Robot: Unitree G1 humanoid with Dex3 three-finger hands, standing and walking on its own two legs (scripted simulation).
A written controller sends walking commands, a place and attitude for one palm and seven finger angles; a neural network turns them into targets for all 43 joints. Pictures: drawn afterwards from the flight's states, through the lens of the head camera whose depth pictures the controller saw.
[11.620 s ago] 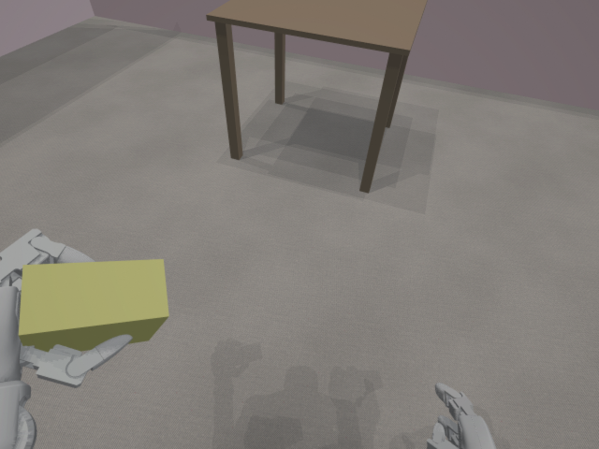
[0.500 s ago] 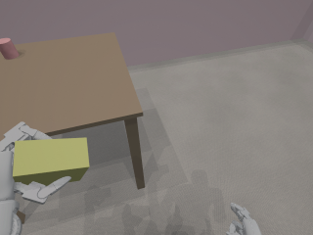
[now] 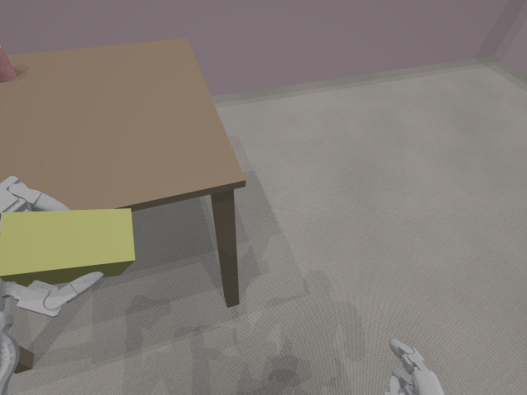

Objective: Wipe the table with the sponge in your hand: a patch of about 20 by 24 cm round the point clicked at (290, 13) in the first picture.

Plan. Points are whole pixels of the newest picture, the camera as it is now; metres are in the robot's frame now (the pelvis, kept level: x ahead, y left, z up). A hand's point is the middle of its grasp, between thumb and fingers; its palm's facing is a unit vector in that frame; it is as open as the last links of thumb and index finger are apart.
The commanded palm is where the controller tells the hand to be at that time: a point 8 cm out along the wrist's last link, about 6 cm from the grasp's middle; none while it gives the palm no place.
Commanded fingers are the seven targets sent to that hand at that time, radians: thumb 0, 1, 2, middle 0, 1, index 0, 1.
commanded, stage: look again from close up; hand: left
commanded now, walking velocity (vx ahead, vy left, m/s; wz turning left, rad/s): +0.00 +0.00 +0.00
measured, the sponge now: (89, 248) +0.24 +0.24 +0.15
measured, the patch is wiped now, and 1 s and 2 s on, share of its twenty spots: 0.00 0.00 0.00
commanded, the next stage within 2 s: shuffle to correct the standing spot in 0.08 s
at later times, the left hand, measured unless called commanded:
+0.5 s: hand (51, 210) +0.28 +0.30 +0.15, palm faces +0.39 -0.86 -0.34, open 10.1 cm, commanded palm +0.22 +0.33 +0.18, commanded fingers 0.00 0.10 1.30 -1.20 -1.60 -1.20 -1.60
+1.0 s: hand (47, 179) +0.32 +0.32 +0.17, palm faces +0.31 -0.84 -0.45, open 10.1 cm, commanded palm +0.25 +0.37 +0.18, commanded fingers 0.00 0.10 1.30 -1.20 -1.60 -1.20 -1.60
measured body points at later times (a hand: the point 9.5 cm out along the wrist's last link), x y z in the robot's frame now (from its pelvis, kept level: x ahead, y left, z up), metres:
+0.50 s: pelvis +0.06 +0.05 -0.01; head +0.08 +0.08 +0.44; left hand +0.25 +0.35 +0.17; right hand +0.27 -0.15 -0.06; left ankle +0.03 +0.09 -0.74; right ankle +0.07 -0.08 -0.74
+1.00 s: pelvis +0.08 +0.10 -0.02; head +0.11 +0.10 +0.43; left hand +0.29 +0.36 +0.20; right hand +0.23 -0.12 -0.10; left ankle +0.08 +0.16 -0.74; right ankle +0.08 +0.02 -0.74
